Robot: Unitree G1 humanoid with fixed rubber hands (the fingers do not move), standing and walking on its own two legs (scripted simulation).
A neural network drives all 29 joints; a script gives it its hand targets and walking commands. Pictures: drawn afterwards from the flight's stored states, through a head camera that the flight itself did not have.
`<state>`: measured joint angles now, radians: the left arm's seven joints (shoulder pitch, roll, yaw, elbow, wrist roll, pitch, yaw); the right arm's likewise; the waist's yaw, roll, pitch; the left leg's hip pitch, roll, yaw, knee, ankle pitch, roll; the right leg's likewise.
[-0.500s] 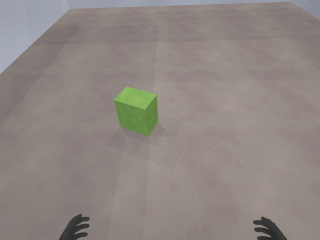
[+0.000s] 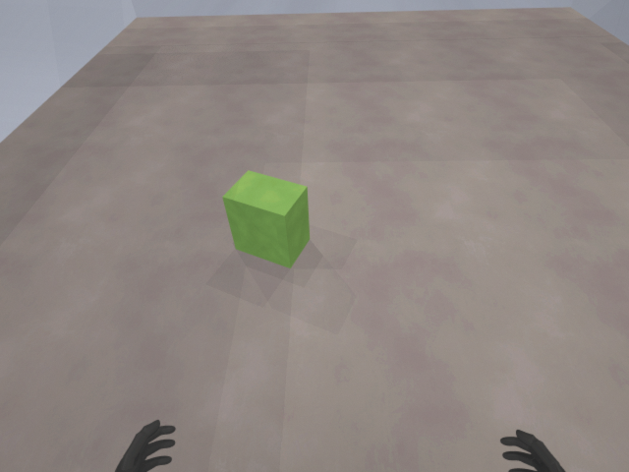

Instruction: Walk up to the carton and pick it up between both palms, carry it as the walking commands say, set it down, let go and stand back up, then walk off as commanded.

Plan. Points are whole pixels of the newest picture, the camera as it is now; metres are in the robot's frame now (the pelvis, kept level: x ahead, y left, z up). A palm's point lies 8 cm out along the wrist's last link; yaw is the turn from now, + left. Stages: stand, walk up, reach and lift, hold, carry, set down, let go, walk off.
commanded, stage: stand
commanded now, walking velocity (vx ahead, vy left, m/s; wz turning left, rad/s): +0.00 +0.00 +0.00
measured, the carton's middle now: (269, 219) +1.21 +0.23 -0.60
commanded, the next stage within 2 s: walk up in 0.12 s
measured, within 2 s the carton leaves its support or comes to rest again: neither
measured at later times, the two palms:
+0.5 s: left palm out of the picture +0.13 +0.31 -0.07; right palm out of the picture +0.15 -0.26 -0.07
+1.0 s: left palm (105, 433) +0.22 +0.31 -0.07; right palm (564, 436) +0.22 -0.31 -0.08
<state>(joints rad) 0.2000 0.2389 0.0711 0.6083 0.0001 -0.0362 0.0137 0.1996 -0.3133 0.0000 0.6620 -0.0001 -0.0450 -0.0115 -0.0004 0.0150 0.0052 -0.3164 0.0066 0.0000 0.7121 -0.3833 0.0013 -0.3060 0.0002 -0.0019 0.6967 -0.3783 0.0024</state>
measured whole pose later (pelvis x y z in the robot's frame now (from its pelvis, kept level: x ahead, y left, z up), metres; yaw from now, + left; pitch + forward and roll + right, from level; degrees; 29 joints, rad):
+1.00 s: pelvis +0.10 -0.01 -0.01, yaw +5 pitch -2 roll +2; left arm 0.24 0.38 0.11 0.62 0.00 -0.10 -0.04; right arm 0.33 -0.41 -0.02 0.69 0.00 -0.10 0.04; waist 0.00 -0.05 0.03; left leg -0.28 -0.03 0.00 0.81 -0.45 0.03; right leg -0.46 -0.03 -0.04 0.74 -0.26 -0.02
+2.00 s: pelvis +0.38 +0.03 -0.02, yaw +12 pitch -2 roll +0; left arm 0.34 0.39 0.10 0.63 0.00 -0.10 0.00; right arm 0.29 -0.44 -0.03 0.69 0.00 -0.08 0.03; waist 0.02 0.11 0.06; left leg -0.62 0.04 -0.01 1.11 -0.44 0.02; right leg -0.37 -0.04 -0.13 0.90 -0.50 -0.05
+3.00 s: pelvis +0.60 +0.05 -0.04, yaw +12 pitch -3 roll +0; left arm 0.37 0.40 0.10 0.65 0.00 -0.09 -0.01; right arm 0.23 -0.47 -0.03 0.70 0.00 -0.06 0.02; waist 0.00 -0.03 0.08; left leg -0.54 0.07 0.02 0.94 -0.37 0.02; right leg -0.49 -0.06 -0.07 1.02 -0.56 -0.02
